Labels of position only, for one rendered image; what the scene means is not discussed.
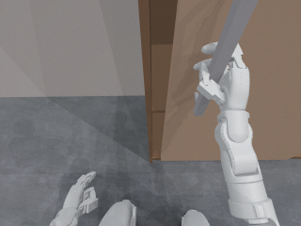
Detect handle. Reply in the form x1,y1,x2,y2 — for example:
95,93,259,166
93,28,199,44
194,0,259,117

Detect right robot thigh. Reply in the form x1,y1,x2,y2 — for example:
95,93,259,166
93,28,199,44
182,210,210,226

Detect robot thigh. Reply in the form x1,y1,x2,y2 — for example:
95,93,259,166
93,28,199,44
99,202,137,226
182,210,210,226

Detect robot left hand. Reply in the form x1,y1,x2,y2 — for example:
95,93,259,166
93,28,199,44
63,171,98,217

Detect robot right forearm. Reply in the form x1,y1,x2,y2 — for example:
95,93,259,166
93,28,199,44
214,109,280,226

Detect robot left forearm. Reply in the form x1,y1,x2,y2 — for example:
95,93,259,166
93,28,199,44
50,207,79,226

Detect robot right hand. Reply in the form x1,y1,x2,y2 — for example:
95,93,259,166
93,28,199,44
193,42,250,112

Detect left robot thigh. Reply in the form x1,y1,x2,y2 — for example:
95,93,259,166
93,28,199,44
99,202,137,226

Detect wardrobe door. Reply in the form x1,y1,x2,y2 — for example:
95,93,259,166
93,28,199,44
161,0,301,161

